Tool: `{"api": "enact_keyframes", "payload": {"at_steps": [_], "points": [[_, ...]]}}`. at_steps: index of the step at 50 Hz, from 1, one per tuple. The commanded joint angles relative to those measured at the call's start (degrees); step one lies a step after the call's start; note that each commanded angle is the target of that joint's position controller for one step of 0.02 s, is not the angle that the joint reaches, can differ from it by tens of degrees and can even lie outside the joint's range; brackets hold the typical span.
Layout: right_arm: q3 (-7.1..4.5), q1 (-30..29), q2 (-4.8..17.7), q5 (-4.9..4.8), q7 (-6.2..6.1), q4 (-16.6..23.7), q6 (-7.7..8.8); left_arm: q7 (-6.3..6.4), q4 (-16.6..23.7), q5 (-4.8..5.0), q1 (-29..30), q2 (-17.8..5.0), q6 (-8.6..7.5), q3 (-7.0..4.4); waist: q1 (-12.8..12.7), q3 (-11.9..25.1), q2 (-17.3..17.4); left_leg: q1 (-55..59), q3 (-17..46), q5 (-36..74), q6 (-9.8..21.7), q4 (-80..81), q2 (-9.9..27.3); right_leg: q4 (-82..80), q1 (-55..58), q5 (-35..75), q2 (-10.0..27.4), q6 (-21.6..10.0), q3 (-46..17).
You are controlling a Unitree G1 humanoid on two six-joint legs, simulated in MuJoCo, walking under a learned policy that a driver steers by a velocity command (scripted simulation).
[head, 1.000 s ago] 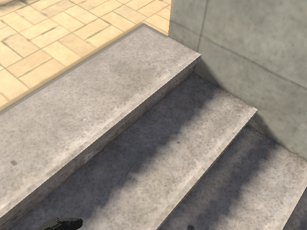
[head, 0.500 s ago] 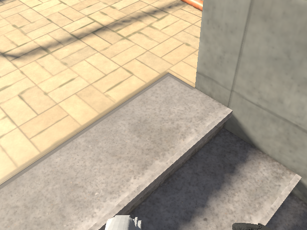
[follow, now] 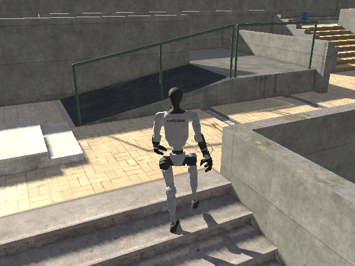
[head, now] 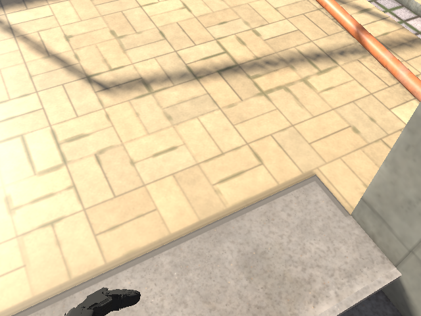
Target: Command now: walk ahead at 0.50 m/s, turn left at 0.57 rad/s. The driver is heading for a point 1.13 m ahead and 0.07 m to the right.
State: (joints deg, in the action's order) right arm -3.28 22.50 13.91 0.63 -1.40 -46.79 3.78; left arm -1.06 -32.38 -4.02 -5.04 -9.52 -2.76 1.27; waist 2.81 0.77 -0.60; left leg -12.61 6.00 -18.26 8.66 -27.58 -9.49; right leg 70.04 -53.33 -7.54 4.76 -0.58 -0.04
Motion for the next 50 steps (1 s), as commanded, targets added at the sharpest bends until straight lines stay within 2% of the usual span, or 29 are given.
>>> {"api": "enact_keyframes", "payload": {"at_steps": [1,3,6,7,9,10,11,12,13,14,15,16,17,19,21,23,25,27,30,35,39,42,43,44,45,46,47,48,50], "points": [[-2.11,6.6,7.4,0.37,-1.73,2.6,0.35,-0.50,2.9,0.24,3.6,-2.0,0.01,-0.62,2.6,5.3,6.8,15.8,13.9,46.7,2.2,3.3,12.4,1.8,-4.7,-2.6,-3.2,0.2,4.5],[-2.55,12.4,9.0,1.46,-2.12,2.2,0.34,-0.13,5.4,0.12,9.6,-3.0,-0.76,-0.89,4.7,4.1,7.1,30.8,22.3,40.9,7.3,2.2,17.6,16.1,-24.4,-13.3,-2.1,-0.2,2.1],[-2.34,22.8,8.4,2.70,-2.44,-0.6,1.86,1.20,11.2,0.06,24.7,-3.0,-2.23,-0.66,10.3,-5.0,6.5,46.8,27.2,44.1,11.8,2.4,24.3,43.8,-58.4,-38.3,-2.8,-1.5,0.6],[-1.94,25.8,7.2,3.64,-2.50,-2.5,2.36,1.53,14.2,0.44,31.0,-1.2,-2.87,0.31,11.6,-8.4,6.9,47.3,25.0,51.9,10.3,3.2,24.7,47.0,-64.1,-47.1,-3.1,-2.5,0.4],[-1.24,26.2,4.4,2.87,-3.02,-6.0,2.06,1.02,20.5,1.47,37.9,1.6,-3.45,2.40,10.3,-12.1,8.7,34.2,18.6,57.3,4.6,12.5,22.1,32.1,-52.4,-53.7,-2.0,-4.7,1.0],[-1.01,19.8,5.3,2.18,-2.91,-4.7,1.27,-0.30,20.2,2.16,32.0,1.1,-2.96,3.02,5.5,-8.2,4.8,21.5,14.6,55.3,4.3,21.0,20.5,17.0,-30.0,-40.5,-2.8,-4.9,6.4],[-0.14,8.3,3.4,-0.82,-2.46,-2.2,0.81,-1.69,17.2,2.63,20.3,2.6,-1.53,3.29,-2.9,-1.0,-0.3,-2.9,8.1,64.2,1.8,24.3,16.1,0.3,13.4,-18.8,-5.1,-7.0,8.2],[-1.08,2.4,9.1,-3.03,-1.29,1.4,1.70,-1.75,9.2,2.19,-0.3,-1.8,0.07,0.27,-11.4,17.0,1.9,-14.6,6.7,83.7,2.3,14.2,14.4,5.8,49.9,-1.7,-10.6,-6.3,7.5],[-4.36,-0.6,19.9,-4.24,0.55,2.5,3.84,-0.17,5.3,3.33,-16.5,-6.1,2.06,-2.98,-20.3,23.7,8.7,-11.5,8.3,95.4,-0.2,1.8,17.4,-1.3,60.6,0.2,-8.8,-6.3,4.0],[-5.13,-0.3,19.0,-5.19,1.52,1.4,5.18,1.15,1.5,2.83,-23.4,-10.8,3.22,-5.49,-22.8,23.6,4.7,-7.5,9.7,92.0,-3.1,-13.9,16.2,-12.0,61.0,-9.4,-7.7,-8.0,-0.8],[-2.91,3.3,7.9,-4.80,2.79,0.4,6.34,1.66,-0.4,1.62,-21.5,-15.5,2.44,-6.49,-17.2,20.5,-14.4,-12.6,6.5,19.9,-6.5,-42.3,4.1,-25.5,60.0,-4.9,6.4,-14.1,-24.9],[-3.86,7.8,9.1,-1.99,3.70,2.2,6.07,2.22,-1.5,2.81,-20.9,-17.1,3.15,-7.39,-13.8,28.7,-21.1,-14.1,10.7,3.2,-6.9,-62.8,-4.2,-40.7,57.5,9.4,13.0,-16.7,-52.5],[-3.40,8.6,6.1,-0.32,3.58,3.5,5.01,1.64,-1.4,4.42,-11.5,-14.3,2.55,-6.99,-6.3,21.7,-14.8,-17.5,8.7,5.3,-6.8,-69.0,-0.9,-43.9,51.0,-2.2,12.1,-16.3,-52.1],[-1.54,5.1,0.3,2.17,2.98,4.4,2.91,1.51,-5.1,3.90,-5.4,-5.3,-0.27,-5.22,-1.3,6.3,1.2,-23.5,3.0,6.5,-5.5,-72.0,3.4,-43.1,36.2,-9.3,8.6,-15.0,-39.1],[0.67,-1.2,-4.2,2.56,2.09,8.3,0.88,1.04,-10.7,2.61,-8.7,-0.4,-1.86,-3.99,-0.1,1.5,0.1,-30.2,2.1,3.8,-2.5,-79.9,4.9,-44.3,29.0,-9.2,6.3,-14.2,-29.7],[2.62,-4.0,-7.1,1.82,0.87,11.5,0.35,0.18,-15.2,2.22,-12.0,0.3,-3.56,-3.84,2.3,0.0,-1.0,-36.0,4.2,4.6,-0.4,-79.0,6.5,-46.0,27.7,-0.5,5.6,-12.5,-21.2],[2.20,-6.5,-3.1,2.09,0.85,12.1,-0.47,0.17,-15.3,2.91,-10.0,-1.3,-3.99,-4.08,3.4,-0.7,2.5,-33.0,3.2,7.7,-2.1,-62.0,9.6,-51.2,25.9,2.5,2.7,-10.2,-13.2],[1.50,-10.5,0.3,2.03,1.40,12.3,-0.55,0.09,-16.3,3.59,-12.5,-4.2,-5.23,-4.42,1.5,-1.1,0.6,-30.6,-3.6,13.4,-3.4,-48.7,10.8,-56.3,28.6,17.6,0.6,-7.7,-7.1],[2.20,-17.6,-1.7,1.09,2.93,12.5,-0.14,0.70,-18.0,4.50,-20.4,-5.9,-5.64,-4.93,-3.1,1.6,-0.4,-29.6,-9.1,19.6,-4.3,-33.4,11.6,-57.5,40.4,29.1,0.0,-5.9,-4.1],[2.72,-28.7,-2.3,0.22,3.64,14.4,-0.50,1.53,-18.5,3.44,-27.6,-7.7,-4.06,-5.31,-8.3,-1.4,-4.0,-29.5,-11.7,19.3,-5.0,-14.2,10.0,-61.1,56.0,26.0,2.9,-6.2,-5.8],[2.16,-29.5,-0.5,0.48,3.19,14.1,-0.21,2.17,-18.9,2.96,-28.6,-7.9,-3.26,-5.25,-7.3,-2.7,-4.5,-25.5,-12.0,12.9,-3.0,-5.7,7.8,-54.7,63.6,40.8,5.4,-6.4,-4.7],[0.90,-18.8,1.8,1.11,1.85,10.0,0.46,2.96,-19.5,3.29,-28.7,-9.6,-2.40,-5.63,-3.1,1.6,-5.7,-9.7,-13.2,7.7,0.2,-0.4,3.2,-41.0,62.6,58.3,5.5,-5.3,-3.6],[0.22,-10.8,2.8,1.58,1.25,7.7,1.14,2.98,-18.9,3.95,-26.6,-10.4,-2.17,-5.78,1.4,4.5,-5.5,2.3,-10.5,12.0,2.1,3.0,5.2,-32.6,56.1,53.0,5.1,-5.1,-2.7],[-1.00,-1.2,6.3,2.75,0.40,5.9,1.57,2.74,-16.3,4.27,-24.3,-9.2,-2.52,-5.40,5.6,10.8,-2.5,18.0,-0.4,8.4,5.5,1.9,14.9,-19.6,44.1,34.8,3.6,-5.6,-2.1],[-2.07,1.2,10.4,3.57,0.34,5.3,1.43,2.17,-13.7,6.02,-28.9,-3.8,-2.35,-4.17,2.3,16.8,11.7,34.4,27.9,11.6,16.1,3.6,33.0,3.7,21.0,-14.2,-7.3,-2.2,2.3],[-1.60,-0.6,6.8,0.66,0.75,5.3,0.51,2.52,-14.1,3.69,-26.1,-9.7,-2.07,-5.71,1.5,14.9,3.5,28.2,33.5,9.1,15.7,9.2,32.3,8.8,16.9,-19.1,-7.5,-3.2,-3.0],[-0.99,-5.3,4.9,0.03,0.81,5.4,0.42,2.18,-12.2,3.28,-20.1,-9.5,-2.27,-5.80,-0.3,5.8,1.7,19.9,23.9,9.4,13.8,11.5,29.3,7.4,14.8,-13.6,-5.2,-3.1,-4.5],[-0.74,-6.7,3.4,-0.03,1.04,4.9,0.87,1.76,-11.3,3.01,-17.5,-8.7,-2.51,-5.46,-1.4,1.6,-0.1,14.0,18.1,14.1,12.0,13.5,26.9,4.7,15.2,-11.9,-4.0,-3.0,-4.5],[-0.27,-6.2,2.2,-0.06,0.87,3.3,2.02,0.88,-11.1,2.16,-18.1,-7.3,-1.18,-5.13,-4.6,-1.0,0.3,6.4,10.5,19.0,8.2,16.3,22.4,-0.2,19.1,-10.9,-2.0,-1.9,-4.1]]}}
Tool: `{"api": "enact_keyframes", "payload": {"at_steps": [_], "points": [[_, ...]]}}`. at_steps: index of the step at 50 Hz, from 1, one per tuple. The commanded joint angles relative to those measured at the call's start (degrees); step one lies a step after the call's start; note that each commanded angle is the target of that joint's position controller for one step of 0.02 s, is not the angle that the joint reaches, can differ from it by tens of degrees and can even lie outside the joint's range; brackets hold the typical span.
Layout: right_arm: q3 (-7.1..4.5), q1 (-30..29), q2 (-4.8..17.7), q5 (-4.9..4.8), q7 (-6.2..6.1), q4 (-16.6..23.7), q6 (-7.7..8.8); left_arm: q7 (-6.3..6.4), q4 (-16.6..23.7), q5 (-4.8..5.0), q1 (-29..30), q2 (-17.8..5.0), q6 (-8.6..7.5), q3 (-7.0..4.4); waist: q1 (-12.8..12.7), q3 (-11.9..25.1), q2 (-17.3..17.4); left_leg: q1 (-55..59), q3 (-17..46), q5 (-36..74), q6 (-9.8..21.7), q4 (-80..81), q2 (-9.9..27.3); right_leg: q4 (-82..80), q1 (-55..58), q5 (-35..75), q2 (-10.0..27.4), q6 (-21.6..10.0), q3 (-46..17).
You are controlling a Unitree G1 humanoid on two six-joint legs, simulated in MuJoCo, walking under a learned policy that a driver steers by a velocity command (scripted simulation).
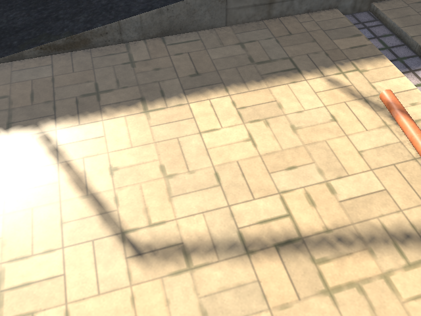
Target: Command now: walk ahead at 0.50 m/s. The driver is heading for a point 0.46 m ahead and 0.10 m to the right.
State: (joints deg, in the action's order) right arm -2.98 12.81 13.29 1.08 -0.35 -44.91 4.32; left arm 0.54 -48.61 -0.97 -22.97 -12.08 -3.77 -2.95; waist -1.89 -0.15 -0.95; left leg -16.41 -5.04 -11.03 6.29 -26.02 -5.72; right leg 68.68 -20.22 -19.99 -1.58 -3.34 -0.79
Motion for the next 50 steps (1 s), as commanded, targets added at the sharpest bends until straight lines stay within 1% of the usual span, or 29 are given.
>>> {"api": "enact_keyframes", "payload": {"at_steps": [1,2,4,8,10,13,14,16,18,19,20,21,22,23,24,25,26,27,29,34,37,41,43,44,45,46,47,48,50], "points": [[-0.43,4.4,2.8,-0.44,-0.17,0.8,2.00,-1.15,4.7,-1.21,-0.8,-3.9,0.45,-0.70,-0.4,-0.1,1.5,9.1,19.9,12.2,9.8,15.8,17.9,-1.0,-13.3,1.6,4.6,1.4,-2.8],[-0.43,5.6,3.2,-0.76,-0.16,0.1,2.41,-1.57,5.0,-1.35,-0.3,-3.6,0.92,-0.63,-0.6,-0.4,2.0,8.8,18.7,14.2,9.4,16.6,17.1,-2.4,-14.1,2.2,4.9,1.8,-2.2],[-0.67,7.6,4.7,-1.00,0.07,-1.0,2.71,-2.15,6.9,-1.59,4.8,-3.0,1.42,-0.38,-0.1,-2.3,3.3,8.3,15.6,16.0,8.7,18.8,16.2,-7.5,-17.1,5.0,6.4,2.8,-0.6],[-0.68,9.9,5.7,-0.59,1.03,-1.8,2.88,-2.70,9.5,-0.49,13.9,-2.0,1.33,0.45,2.2,-3.9,4.4,6.6,6.7,22.0,4.9,20.0,13.1,-22.6,-14.6,17.0,6.4,2.2,2.3],[-0.82,12.0,6.4,-0.65,0.97,-2.7,3.04,-2.85,10.4,0.09,17.6,-2.1,1.32,0.75,3.8,-3.6,4.6,8.3,4.3,24.7,3.2,20.2,13.9,-27.4,-12.5,21.5,5.5,1.2,3.6],[-0.61,14.8,6.5,-0.49,0.19,-4.3,2.76,-2.81,12.3,-0.01,22.1,-3.0,1.18,0.69,5.3,-4.8,4.0,15.8,2.5,27.2,2.3,18.9,16.5,-31.6,-14.7,21.7,4.8,-0.7,4.2],[-0.55,15.1,6.7,-0.31,-0.15,-4.8,2.52,-2.78,12.7,-0.27,22.7,-3.1,1.14,0.66,5.3,-4.9,4.0,18.5,1.8,30.2,2.1,17.4,17.2,-32.9,-15.0,20.0,4.2,-1.4,4.6],[-0.42,14.2,7.2,0.01,-0.87,-5.0,2.10,-2.38,12.8,-0.71,21.1,-3.9,1.13,0.20,3.7,-2.8,4.9,22.0,-0.1,45.6,1.2,11.1,18.0,-34.0,-10.9,14.0,1.1,-3.4,6.8],[-0.88,12.8,9.4,0.22,-1.50,-4.9,1.33,-1.96,10.9,-1.26,13.2,-5.6,0.94,-0.76,-0.1,1.8,6.4,23.2,-2.1,58.0,0.2,-1.8,18.1,-36.0,-2.2,9.2,-2.7,-5.9,8.1],[-0.97,12.1,10.1,0.03,-1.75,-4.3,0.78,-1.73,8.4,-1.84,4.8,-7.1,0.60,-1.67,-3.9,6.2,5.1,18.2,-3.9,52.7,-0.9,-13.3,17.2,-39.6,8.9,10.5,-3.3,-7.6,6.5],[-0.58,11.6,9.1,-0.03,-1.92,-2.0,0.80,-1.12,6.7,-2.68,-4.3,-11.7,0.43,-3.17,-7.3,12.4,0.6,6.4,-4.8,34.2,-1.8,-30.0,15.4,-40.0,23.0,7.2,6.5,-10.8,-6.0],[0.58,16.5,2.8,-1.17,-0.89,0.8,1.01,-0.80,7.7,-2.32,-2.1,-17.3,0.60,-4.29,-1.7,16.5,-12.6,-17.4,-3.6,-18.5,-4.7,-52.2,3.0,-44.3,37.9,19.2,23.9,-21.1,-36.4],[-0.47,12.8,6.9,0.14,-0.78,0.4,1.00,-0.80,7.7,0.65,-2.2,-14.2,1.33,-4.04,-3.9,17.4,-3.0,-22.2,6.5,-17.2,-4.8,-56.5,4.2,-47.3,36.6,28.8,23.0,-22.0,-38.4],[-0.16,9.0,6.1,-0.56,-0.60,2.0,1.40,-0.45,7.5,0.78,1.8,-11.9,1.37,-3.19,-1.8,9.3,-1.8,-23.5,6.9,-12.3,-4.9,-54.7,7.0,-47.3,28.9,40.0,21.3,-20.0,-27.1],[0.17,8.1,5.3,-0.50,-0.51,2.0,1.63,-0.64,7.1,0.77,4.1,-8.7,1.13,-2.18,0.1,5.2,1.4,-20.9,6.5,-10.6,-5.1,-50.2,8.3,-48.2,21.5,48.7,18.6,-17.2,-20.7],[0.17,8.1,4.8,-0.05,-0.44,1.7,0.94,-0.67,7.1,0.92,6.0,-7.0,0.87,-1.59,2.1,3.0,1.8,-18.3,6.6,-10.3,-5.6,-46.3,9.4,-49.5,16.5,51.2,15.7,-14.4,-15.7],[0.20,9.6,4.6,0.51,-0.29,1.4,-0.23,-0.63,7.1,1.13,7.2,-5.9,0.62,-1.07,3.7,2.8,0.6,-14.7,6.4,-10.0,-6.3,-43.4,9.6,-50.9,12.6,52.6,13.8,-12.8,-12.3],[0.13,10.4,4.3,0.79,-0.18,1.0,-1.35,-0.78,6.8,1.09,7.0,-6.0,0.21,-0.86,4.4,3.1,0.1,-12.4,6.1,-9.5,-6.6,-41.1,9.3,-51.6,10.7,55.2,13.0,-11.9,-10.4],[0.27,11.2,3.3,0.67,0.05,0.4,-2.49,-0.77,5.9,0.66,6.0,-7.7,-0.23,-1.07,5.1,3.8,-0.6,-11.6,4.9,-6.9,-7.2,-37.5,8.5,-52.1,9.9,60.7,11.6,-11.4,-7.2],[0.65,5.4,2.6,0.45,-0.17,0.9,-3.41,-0.43,4.0,0.36,3.7,-7.5,0.56,-0.52,3.0,3.7,-3.6,-11.6,3.6,2.2,-6.8,-25.7,8.5,-51.5,11.5,59.6,8.3,-6.5,-2.4],[0.79,1.6,2.8,0.04,-0.56,1.3,-3.65,-0.03,2.7,0.20,1.4,-7.3,0.98,-0.29,1.1,2.9,-3.4,-11.6,3.9,4.0,-6.2,-20.3,8.6,-50.9,14.5,57.1,9.6,-6.3,-3.4],[0.85,1.0,2.9,-0.05,-1.36,0.4,-3.49,0.57,1.3,-0.31,1.2,-6.7,1.59,0.19,0.6,0.9,-3.3,-7.6,3.9,-0.5,-4.8,-13.2,7.2,-47.9,15.7,54.6,11.3,-7.3,-5.4],[0.96,3.3,2.3,-0.07,-1.84,-0.9,-3.04,0.99,0.8,0.01,2.6,-6.5,1.76,0.44,1.9,-0.1,-2.5,-2.2,3.9,0.3,-3.3,-5.1,6.4,-44.6,14.6,51.6,11.3,-6.9,-6.6],[1.08,5.7,2.2,0.14,-2.11,-1.9,-2.42,1.19,0.6,0.49,3.3,-6.5,1.64,0.54,3.5,0.1,-0.8,4.3,5.4,9.2,-2.4,2.5,7.5,-42.2,12.2,47.1,10.2,-5.1,-6.6],[0.59,8.6,5.1,0.49,-2.55,-2.8,-1.68,1.25,1.1,0.47,2.0,-5.6,1.12,0.90,3.0,3.4,2.8,12.7,11.4,28.5,-1.3,2.7,13.4,-39.4,9.0,36.9,7.5,-2.9,-6.0],[0.36,8.7,7.6,0.02,-2.62,-3.0,-1.68,1.10,0.0,0.61,-5.3,-3.4,1.31,1.10,-0.9,6.4,9.6,17.0,18.4,47.1,4.8,-0.4,22.0,-36.8,6.5,11.7,2.9,-1.1,-3.6],[0.85,7.2,5.3,-0.84,-2.39,-3.0,-2.27,1.44,-2.4,0.51,-5.9,-3.7,2.62,0.92,0.7,7.6,11.1,13.6,21.8,45.4,10.0,0.5,25.2,-35.4,7.6,-3.4,-0.2,-0.6,-1.5],[1.59,5.2,3.4,-0.42,-2.09,-2.7,-2.54,1.64,-2.4,0.15,-3.0,-4.4,3.56,0.82,0.8,5.2,9.9,9.0,22.5,37.3,9.5,3.3,24.2,-36.3,8.9,-5.2,-0.5,-0.6,-1.4],[2.10,0.0,2.9,0.24,-2.03,-2.6,-3.11,1.23,-2.9,-0.03,-0.7,-3.6,4.47,1.12,-1.1,1.9,8.0,1.9,17.5,20.0,3.7,5.6,18.2,-44.2,13.6,1.7,0.8,-0.8,-2.6]]}}
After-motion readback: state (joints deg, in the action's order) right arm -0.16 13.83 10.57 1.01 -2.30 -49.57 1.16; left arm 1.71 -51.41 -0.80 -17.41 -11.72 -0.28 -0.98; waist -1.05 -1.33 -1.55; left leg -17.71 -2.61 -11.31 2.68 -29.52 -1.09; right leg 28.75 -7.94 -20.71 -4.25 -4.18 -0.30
